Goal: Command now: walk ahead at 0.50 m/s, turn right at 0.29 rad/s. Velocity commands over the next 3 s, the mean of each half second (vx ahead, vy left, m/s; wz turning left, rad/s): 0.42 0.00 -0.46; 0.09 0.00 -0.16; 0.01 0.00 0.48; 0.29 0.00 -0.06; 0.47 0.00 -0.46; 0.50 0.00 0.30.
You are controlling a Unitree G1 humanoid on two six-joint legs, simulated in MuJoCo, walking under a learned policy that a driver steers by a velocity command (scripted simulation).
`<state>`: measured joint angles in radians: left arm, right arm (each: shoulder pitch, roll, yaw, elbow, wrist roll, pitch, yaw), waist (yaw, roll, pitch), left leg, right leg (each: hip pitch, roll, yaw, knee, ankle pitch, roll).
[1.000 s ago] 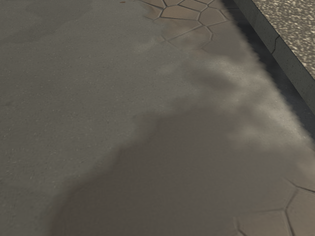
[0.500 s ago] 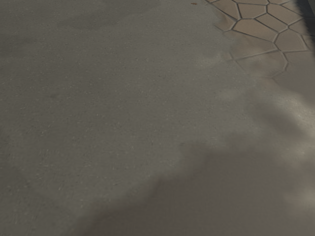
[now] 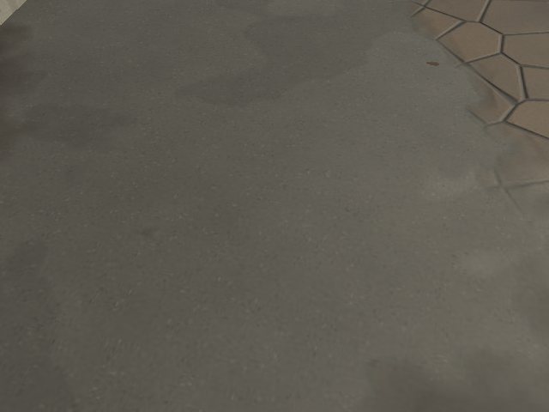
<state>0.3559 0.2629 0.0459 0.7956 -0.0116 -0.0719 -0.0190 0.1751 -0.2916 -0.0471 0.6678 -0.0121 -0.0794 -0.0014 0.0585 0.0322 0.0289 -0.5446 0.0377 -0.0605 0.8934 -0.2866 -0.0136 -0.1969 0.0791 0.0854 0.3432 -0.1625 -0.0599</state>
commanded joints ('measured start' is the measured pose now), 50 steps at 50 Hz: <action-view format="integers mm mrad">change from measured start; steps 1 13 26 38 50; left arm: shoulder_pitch -49 103 -169 -206 -288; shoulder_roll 189 106 82 93 154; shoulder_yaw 49 16 27 12 44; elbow -73 -112 -210 -242 -136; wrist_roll -11 -32 1 20 23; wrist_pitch -7 9 65 62 83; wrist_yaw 21 37 -15 4 53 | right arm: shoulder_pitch -75 202 -34 24 24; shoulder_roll -32 -202 -155 -117 -100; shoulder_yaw -2 -75 -59 -22 -26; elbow -79 -9 47 94 94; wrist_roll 1 11 20 23 24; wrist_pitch -21 -19 12 76 118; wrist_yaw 6 3 -21 -9 -20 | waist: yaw -16 -139 -72 -46 -56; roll -128 245 61 -90 -141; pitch -25 -269 -65 -208 -78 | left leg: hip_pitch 18 875 417 5 186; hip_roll -14 392 195 75 32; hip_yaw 9 -683 122 -4 81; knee -205 -593 -627 198 -108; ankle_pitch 149 -239 664 -260 -122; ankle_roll -30 263 183 -46 -16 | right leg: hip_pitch -5 -578 -299 93 -30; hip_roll -212 -55 -142 -336 -372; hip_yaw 225 60 -81 181 63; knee -146 779 381 29 -44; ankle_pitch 130 -429 125 351 44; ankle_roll -172 36 85 -185 -178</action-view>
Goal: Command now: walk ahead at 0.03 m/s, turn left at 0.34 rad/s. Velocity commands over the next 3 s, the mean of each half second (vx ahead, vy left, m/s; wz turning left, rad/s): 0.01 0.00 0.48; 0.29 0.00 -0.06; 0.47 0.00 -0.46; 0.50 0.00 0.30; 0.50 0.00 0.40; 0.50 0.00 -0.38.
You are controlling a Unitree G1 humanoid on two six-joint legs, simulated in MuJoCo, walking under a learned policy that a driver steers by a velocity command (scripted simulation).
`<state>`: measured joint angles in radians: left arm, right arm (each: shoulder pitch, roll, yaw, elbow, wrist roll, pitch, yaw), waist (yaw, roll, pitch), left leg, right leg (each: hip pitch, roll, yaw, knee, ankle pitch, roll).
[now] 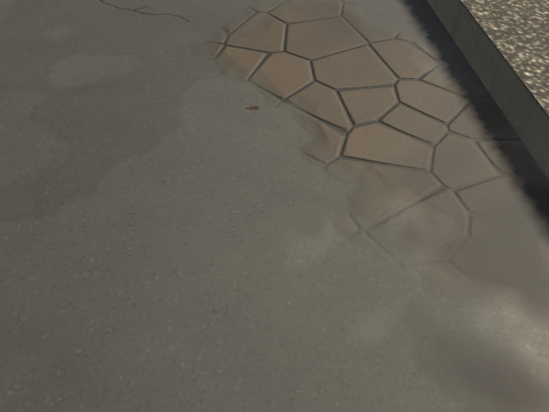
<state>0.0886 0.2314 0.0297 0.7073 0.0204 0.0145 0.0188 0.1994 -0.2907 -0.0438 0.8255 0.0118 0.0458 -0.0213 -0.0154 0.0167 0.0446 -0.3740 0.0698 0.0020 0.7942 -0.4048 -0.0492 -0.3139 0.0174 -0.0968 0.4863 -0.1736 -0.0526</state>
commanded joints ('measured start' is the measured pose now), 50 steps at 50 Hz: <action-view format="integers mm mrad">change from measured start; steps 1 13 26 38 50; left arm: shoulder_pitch -33 -54 83 187 196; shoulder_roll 185 130 192 232 167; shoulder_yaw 62 77 90 71 60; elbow -44 -24 33 70 22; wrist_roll -15 -26 -29 -42 -55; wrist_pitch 1 -1 -44 -66 -69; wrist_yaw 18 31 -10 6 -10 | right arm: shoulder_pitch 18 5 -78 -181 57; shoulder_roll -92 -167 -160 -56 -87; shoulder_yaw -30 -57 -61 -24 -42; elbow -59 -115 -170 -171 -82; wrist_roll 0 2 16 -4 -10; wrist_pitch -8 -47 -1 -127 -151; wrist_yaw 5 -16 -23 20 20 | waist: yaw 3 4 42 79 -23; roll -123 95 102 -182 128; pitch -99 -131 -165 -5 31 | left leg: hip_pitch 46 352 143 -83 442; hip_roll -10 140 11 -82 233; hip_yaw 36 -309 -428 -13 -326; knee -63 -425 -295 -163 -642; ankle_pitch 23 693 308 95 -3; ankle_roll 31 266 163 -13 198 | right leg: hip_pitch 93 -301 207 180 -519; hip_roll -305 5 -46 -173 -101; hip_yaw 224 163 198 410 238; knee -163 528 -166 -325 613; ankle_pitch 92 -209 68 -137 -161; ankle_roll -173 134 71 -145 20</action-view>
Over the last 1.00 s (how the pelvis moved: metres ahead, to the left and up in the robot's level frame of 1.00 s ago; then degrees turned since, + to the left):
0.33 -0.02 -0.01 -19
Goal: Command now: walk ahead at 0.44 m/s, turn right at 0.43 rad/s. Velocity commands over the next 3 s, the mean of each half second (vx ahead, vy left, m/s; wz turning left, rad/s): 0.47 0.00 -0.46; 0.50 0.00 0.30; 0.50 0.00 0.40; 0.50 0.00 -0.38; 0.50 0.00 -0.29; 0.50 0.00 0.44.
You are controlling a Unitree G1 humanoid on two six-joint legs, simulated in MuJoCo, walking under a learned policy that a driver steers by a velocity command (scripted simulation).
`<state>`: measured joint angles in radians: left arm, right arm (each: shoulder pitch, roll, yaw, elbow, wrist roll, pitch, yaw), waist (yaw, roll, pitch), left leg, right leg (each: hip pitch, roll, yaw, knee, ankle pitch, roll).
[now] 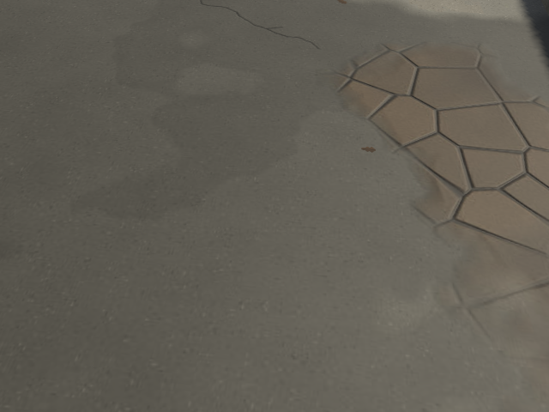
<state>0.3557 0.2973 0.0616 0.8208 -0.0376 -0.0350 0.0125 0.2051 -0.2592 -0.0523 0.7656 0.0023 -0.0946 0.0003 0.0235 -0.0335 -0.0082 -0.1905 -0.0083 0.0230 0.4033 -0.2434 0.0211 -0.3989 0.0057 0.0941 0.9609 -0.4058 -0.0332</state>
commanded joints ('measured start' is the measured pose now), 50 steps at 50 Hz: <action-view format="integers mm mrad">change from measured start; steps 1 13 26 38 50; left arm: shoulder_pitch -88 -355 -155 -49 -180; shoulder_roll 82 27 88 132 127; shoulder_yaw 25 -9 20 26 -6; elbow -96 -261 -187 -57 -181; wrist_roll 5 13 48 41 6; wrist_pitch -17 -12 -53 -59 -110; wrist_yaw -10 -78 -44 -15 -31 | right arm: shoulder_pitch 43 125 137 -148 150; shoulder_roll -111 -204 -151 -72 -190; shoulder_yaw -31 -57 -21 6 -53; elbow -21 41 -14 -111 -144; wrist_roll -5 17 21 22 9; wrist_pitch -11 6 5 8 23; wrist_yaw -3 -12 0 42 30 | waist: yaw -60 -92 -43 65 -103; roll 169 86 -18 18 4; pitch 95 136 -44 105 -129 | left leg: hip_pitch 222 223 -381 -513 356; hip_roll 281 286 184 97 262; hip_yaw -261 114 -96 -46 -558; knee -262 -251 782 212 -95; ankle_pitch -52 398 -18 400 104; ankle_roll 114 109 -20 -7 319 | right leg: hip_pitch -414 -269 229 415 -379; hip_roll -105 -80 -217 -211 -44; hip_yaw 39 -126 165 -169 27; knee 138 -307 -769 -829 362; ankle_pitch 129 377 391 578 -3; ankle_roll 6 -16 -245 -128 7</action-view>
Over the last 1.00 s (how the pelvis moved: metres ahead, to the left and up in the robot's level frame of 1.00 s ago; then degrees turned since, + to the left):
0.10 0.06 0.01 12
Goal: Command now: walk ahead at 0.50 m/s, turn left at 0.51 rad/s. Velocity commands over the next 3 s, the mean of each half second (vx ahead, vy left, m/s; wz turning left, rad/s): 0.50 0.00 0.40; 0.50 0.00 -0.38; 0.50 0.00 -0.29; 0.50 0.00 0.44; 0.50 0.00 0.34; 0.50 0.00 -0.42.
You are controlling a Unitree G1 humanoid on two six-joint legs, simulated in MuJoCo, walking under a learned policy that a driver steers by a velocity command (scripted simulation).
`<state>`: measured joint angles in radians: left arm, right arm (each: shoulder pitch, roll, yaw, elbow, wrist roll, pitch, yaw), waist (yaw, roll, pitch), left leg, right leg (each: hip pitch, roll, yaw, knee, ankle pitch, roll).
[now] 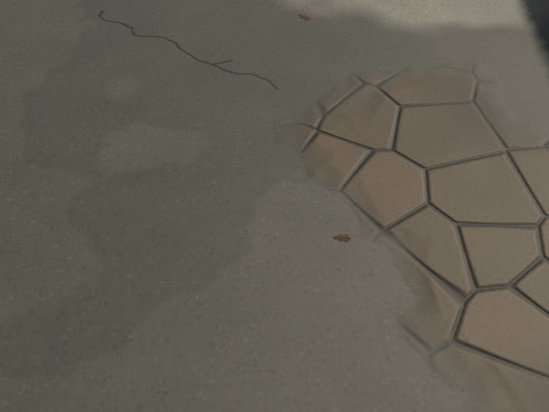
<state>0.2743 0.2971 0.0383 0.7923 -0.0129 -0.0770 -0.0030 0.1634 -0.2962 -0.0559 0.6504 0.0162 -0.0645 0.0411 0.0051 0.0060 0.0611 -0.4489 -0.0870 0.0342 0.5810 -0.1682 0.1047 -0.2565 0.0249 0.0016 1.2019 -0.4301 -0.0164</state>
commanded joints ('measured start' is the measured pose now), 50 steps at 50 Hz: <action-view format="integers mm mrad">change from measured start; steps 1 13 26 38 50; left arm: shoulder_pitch -107 -275 7 108 -7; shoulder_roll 133 87 100 160 55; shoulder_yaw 24 11 33 61 38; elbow -148 -197 -113 -58 -155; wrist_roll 8 7 12 -20 -12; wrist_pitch -65 -35 -19 30 46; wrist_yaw -8 -12 -21 18 -2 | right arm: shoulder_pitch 135 177 64 -140 61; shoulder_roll -124 -171 -86 -77 -73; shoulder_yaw -42 -56 -16 -9 -33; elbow -40 -9 -66 -100 17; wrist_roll -3 12 -29 -4 -24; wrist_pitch -10 23 -26 -57 -46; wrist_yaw -13 -55 -45 -25 -37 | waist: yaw -50 -73 13 35 -19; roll -59 87 -109 -118 106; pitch -149 -81 -75 -62 -22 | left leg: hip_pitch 504 194 -219 121 354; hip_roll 306 177 151 67 339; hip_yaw -493 -347 -126 -104 -217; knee -286 -266 481 -108 -419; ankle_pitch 136 60 -156 114 93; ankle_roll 217 102 -93 -129 83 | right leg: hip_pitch -474 -180 169 49 -472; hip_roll -97 -25 -203 -170 -134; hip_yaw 110 66 437 403 97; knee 19 -654 -967 -899 -99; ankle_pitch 53 480 292 295 165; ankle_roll -1 94 -214 -162 34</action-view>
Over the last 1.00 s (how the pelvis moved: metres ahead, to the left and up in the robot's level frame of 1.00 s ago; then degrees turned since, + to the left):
0.55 -0.11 -0.02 -2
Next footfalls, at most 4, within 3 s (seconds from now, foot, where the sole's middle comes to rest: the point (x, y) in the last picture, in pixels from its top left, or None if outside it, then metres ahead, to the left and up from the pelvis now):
0.36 right None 0.40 -0.13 -0.76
0.82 left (240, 352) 0.58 0.13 -0.76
1.30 right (358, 263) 0.83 -0.18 -0.76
1.86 left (287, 172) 1.16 0.01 -0.76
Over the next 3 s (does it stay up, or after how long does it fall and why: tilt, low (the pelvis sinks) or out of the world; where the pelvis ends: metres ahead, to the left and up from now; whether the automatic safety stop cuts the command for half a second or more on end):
stays up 1.61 0.02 0.02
